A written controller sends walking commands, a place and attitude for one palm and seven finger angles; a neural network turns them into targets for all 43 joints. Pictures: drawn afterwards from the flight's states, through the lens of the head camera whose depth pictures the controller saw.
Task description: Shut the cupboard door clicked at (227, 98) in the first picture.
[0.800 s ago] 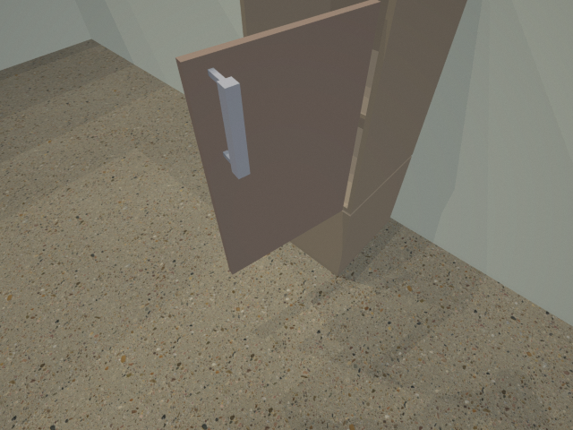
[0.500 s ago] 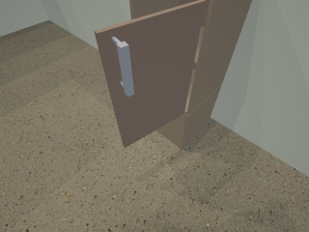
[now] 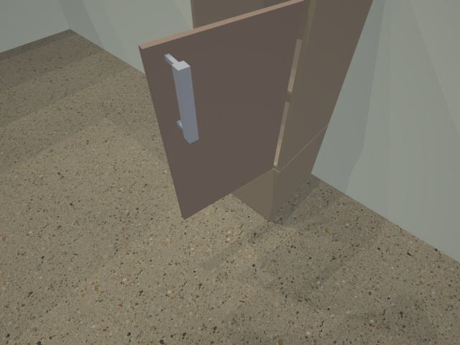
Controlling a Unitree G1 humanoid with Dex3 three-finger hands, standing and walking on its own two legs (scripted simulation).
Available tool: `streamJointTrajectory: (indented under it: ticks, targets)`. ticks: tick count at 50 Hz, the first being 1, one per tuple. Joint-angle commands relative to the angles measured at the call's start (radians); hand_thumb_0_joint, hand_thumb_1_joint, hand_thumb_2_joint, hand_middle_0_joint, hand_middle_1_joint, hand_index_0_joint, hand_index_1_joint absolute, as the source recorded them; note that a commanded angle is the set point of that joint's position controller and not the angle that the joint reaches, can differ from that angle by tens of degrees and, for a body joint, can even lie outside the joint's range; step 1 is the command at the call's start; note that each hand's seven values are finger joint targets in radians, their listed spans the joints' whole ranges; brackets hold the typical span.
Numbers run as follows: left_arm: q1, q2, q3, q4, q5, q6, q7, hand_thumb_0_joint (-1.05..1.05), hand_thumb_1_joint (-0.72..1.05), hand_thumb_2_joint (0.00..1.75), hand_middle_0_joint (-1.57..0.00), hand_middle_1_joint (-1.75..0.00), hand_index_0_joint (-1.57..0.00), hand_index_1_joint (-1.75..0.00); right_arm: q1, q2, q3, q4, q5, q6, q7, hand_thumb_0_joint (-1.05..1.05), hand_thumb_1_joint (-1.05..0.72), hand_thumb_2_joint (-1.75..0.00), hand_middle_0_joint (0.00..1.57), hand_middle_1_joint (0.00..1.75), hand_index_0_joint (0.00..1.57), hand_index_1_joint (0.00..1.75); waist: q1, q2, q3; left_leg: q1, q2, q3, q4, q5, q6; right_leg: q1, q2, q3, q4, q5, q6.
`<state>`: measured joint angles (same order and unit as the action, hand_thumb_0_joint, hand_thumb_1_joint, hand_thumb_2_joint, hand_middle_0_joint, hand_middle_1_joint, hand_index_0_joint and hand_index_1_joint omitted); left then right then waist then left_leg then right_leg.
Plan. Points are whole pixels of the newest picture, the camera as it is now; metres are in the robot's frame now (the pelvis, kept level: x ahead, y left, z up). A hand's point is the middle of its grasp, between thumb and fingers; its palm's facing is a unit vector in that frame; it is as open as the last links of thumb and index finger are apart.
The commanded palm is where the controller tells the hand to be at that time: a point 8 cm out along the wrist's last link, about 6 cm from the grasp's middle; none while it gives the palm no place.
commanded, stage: look at it before walking up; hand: left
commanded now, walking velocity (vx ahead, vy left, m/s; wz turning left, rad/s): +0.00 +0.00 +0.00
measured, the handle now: (181, 100) +0.54 +0.13 +0.13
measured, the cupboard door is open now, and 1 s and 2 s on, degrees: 78 78 78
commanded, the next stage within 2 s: walk to a spot facing it in 0.14 s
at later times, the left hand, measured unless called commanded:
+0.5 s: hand out of the picture +0.04 +0.22 -0.17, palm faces -0.05 -0.96 -0.29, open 7.4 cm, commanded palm none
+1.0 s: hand out of the picture +0.04 +0.16 -0.16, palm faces -0.24 -0.93 -0.28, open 7.4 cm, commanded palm none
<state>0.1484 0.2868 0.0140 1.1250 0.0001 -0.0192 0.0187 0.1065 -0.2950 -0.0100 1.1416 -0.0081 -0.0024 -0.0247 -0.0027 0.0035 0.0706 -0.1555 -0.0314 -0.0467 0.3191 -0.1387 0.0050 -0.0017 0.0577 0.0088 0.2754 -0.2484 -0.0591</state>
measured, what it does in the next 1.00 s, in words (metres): lifts its left foot, turning right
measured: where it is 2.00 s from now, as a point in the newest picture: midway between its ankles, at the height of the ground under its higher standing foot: outside the picture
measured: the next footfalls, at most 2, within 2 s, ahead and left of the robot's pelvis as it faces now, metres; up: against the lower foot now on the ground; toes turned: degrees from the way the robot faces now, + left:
left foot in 1.22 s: +0.06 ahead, +0.14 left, +0.00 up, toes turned -30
right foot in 1.46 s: -0.04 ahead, -0.15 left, +0.00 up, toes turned -36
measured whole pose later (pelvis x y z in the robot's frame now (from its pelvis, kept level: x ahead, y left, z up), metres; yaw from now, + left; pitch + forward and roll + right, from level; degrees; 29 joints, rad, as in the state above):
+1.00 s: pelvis -0.04 -0.03 +0.00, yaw -20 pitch +2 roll +3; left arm 0.26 0.18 0.07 0.97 0.02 0.03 0.02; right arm 0.08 -0.22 -0.07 0.96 -0.01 0.06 -0.04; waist 0.03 -0.01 0.12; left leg -0.45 0.02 -0.03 1.01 -0.42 -0.07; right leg -0.24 0.09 0.16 0.46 -0.23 -0.09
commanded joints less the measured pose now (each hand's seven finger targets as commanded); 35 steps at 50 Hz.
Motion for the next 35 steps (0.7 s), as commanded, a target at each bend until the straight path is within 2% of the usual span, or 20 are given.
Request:
streamJointTrajectory:
  ticks: [1,11,14,17,20,22,25,28,30,31,32,33,34,35]
  targets:
    - [0.003,0.193,0.034,-0.042,0.004,-0.019,0.010,0.00,0.90,0.90,-0.20,-0.30,-0.20,-0.30,-0.014,-0.180,-0.028,-0.051,-0.002,-0.017,-0.009,0.00,-0.90,-0.90,0.20,0.30,0.20,0.30,-0.002,-0.001,-0.088,0.103,0.130,-0.103,0.000,0.222,0.031,-0.069,-0.176,0.092,-0.036,0.263,0.016]
    - [0.000,0.196,0.035,-0.041,0.004,-0.019,0.010,0.00,0.90,0.90,-0.20,-0.30,-0.20,-0.30,-0.017,-0.182,-0.027,-0.048,-0.001,-0.018,-0.009,0.00,-0.90,-0.90,0.20,0.30,0.20,0.30,-0.002,-0.014,-0.077,0.103,0.130,-0.108,-0.008,0.220,0.032,-0.076,-0.174,0.092,-0.041,0.251,0.015]
    - [-0.007,0.202,0.038,-0.046,0.005,-0.014,0.009,0.00,0.90,0.90,-0.20,-0.30,-0.20,-0.30,-0.012,-0.189,-0.031,-0.051,-0.004,-0.016,-0.012,0.00,-0.90,-0.90,0.20,0.30,0.20,0.30,-0.006,-0.006,-0.072,0.112,0.140,-0.090,0.008,0.222,0.029,-0.095,-0.172,0.111,-0.033,0.282,0.011]
    - [0.042,0.104,0.027,-0.050,0.005,0.014,0.016,0.00,0.90,0.90,-0.20,-0.30,-0.20,-0.30,0.059,-0.081,-0.018,-0.046,-0.007,0.004,-0.019,0.00,-0.90,-0.90,0.20,0.30,0.20,0.30,-0.011,-0.013,-0.090,0.093,0.149,-0.041,0.067,0.218,0.010,-0.105,-0.171,0.134,0.026,0.359,0.020]
    - [0.072,0.114,0.043,-0.072,0.009,0.030,0.014,0.00,0.90,0.90,-0.20,-0.30,-0.20,-0.30,0.072,-0.093,-0.033,-0.078,-0.006,0.015,-0.026,0.00,-0.90,-0.90,0.20,0.30,0.20,0.30,-0.004,-0.016,-0.098,0.071,0.163,-0.013,0.119,0.195,0.013,-0.131,-0.163,0.166,0.092,0.382,0.009]
    - [0.069,0.117,0.052,-0.101,0.011,0.040,0.011,0.00,0.90,0.90,-0.20,-0.30,-0.20,-0.30,0.077,-0.098,-0.046,-0.106,-0.008,0.022,-0.029,0.00,-0.90,-0.90,0.20,0.30,0.20,0.30,-0.009,-0.005,-0.076,0.043,0.178,-0.012,0.137,0.163,0.020,-0.167,-0.153,0.184,0.136,0.367,0.003]
    - [0.083,0.102,0.058,-0.132,0.012,0.048,0.004,0.00,0.90,0.90,-0.20,-0.30,-0.20,-0.30,0.076,-0.103,-0.057,-0.141,-0.009,0.025,-0.032,0.00,-0.90,-0.90,0.20,0.30,0.20,0.30,-0.002,0.034,-0.081,0.037,0.214,-0.036,0.139,0.116,0.046,-0.228,-0.117,0.190,0.202,0.285,0.008]
    - [0.080,0.080,0.062,-0.163,0.016,0.056,-0.006,0.00,0.90,0.90,-0.20,-0.30,-0.20,-0.30,0.090,-0.114,-0.071,-0.168,-0.016,0.024,-0.034,0.00,-0.90,-0.90,0.20,0.30,0.20,0.30,-0.002,0.107,-0.060,0.011,0.293,-0.112,0.077,0.047,0.094,-0.303,-0.062,0.153,0.337,0.120,0.018]
    - [0.090,0.049,0.066,-0.176,0.015,0.064,-0.015,0.00,0.90,0.90,-0.20,-0.30,-0.20,-0.30,0.090,-0.123,-0.076,-0.180,-0.019,0.016,-0.030,0.00,-0.90,-0.90,0.20,0.30,0.20,0.30,0.012,0.193,-0.076,-0.001,0.395,-0.178,-0.003,0.070,0.166,-0.324,-0.031,0.054,0.522,-0.227,0.036]
    - [0.085,0.044,0.070,-0.187,0.016,0.069,-0.020,0.00,0.90,0.90,-0.20,-0.30,-0.20,-0.30,0.088,-0.124,-0.080,-0.191,-0.022,0.013,-0.030,0.00,-0.90,-0.90,0.20,0.30,0.20,0.30,0.010,0.204,-0.081,-0.033,0.421,-0.174,-0.015,0.094,0.186,-0.318,-0.051,0.039,0.576,-0.299,0.040]
    - [0.088,0.034,0.074,-0.193,0.017,0.070,-0.024,0.00,0.90,0.90,-0.20,-0.30,-0.20,-0.30,0.077,-0.120,-0.080,-0.198,-0.025,0.011,-0.029,0.00,-0.90,-0.90,0.20,0.30,0.20,0.30,0.020,0.172,-0.080,-0.068,0.420,-0.144,0.006,0.127,0.182,-0.283,-0.068,0.039,0.561,-0.293,0.039]
    - [0.131,0.025,0.077,-0.186,0.016,0.066,-0.027,0.00,0.90,0.90,-0.20,-0.30,-0.20,-0.30,0.049,-0.118,-0.081,-0.208,-0.025,0.013,-0.029,0.00,-0.90,-0.90,0.20,0.30,0.20,0.30,0.049,0.129,-0.095,-0.114,0.394,-0.080,0.065,0.136,0.153,-0.208,-0.075,0.028,0.475,-0.226,0.039]
    - [0.198,0.030,0.084,-0.167,0.019,0.062,-0.028,0.00,0.90,0.90,-0.20,-0.30,-0.20,-0.30,0.009,-0.116,-0.082,-0.224,-0.020,0.018,-0.027,0.00,-0.90,-0.90,0.20,0.30,0.20,0.30,0.081,0.061,-0.091,-0.180,0.328,-0.004,0.174,0.080,0.104,-0.127,-0.076,0.022,0.321,-0.095,0.041]
    - [0.235,0.106,0.100,-0.168,0.035,0.047,-0.020,0.00,0.90,0.90,-0.20,-0.30,-0.20,-0.30,-0.005,-0.067,-0.080,-0.248,-0.007,0.029,-0.024,0.00,-0.90,-0.90,0.20,0.30,0.20,0.30,0.093,-0.218,-0.066,-0.309,0.168,0.100,0.422,-0.148,0.008,-0.088,-0.218,0.280,0.051,0.055,0.007]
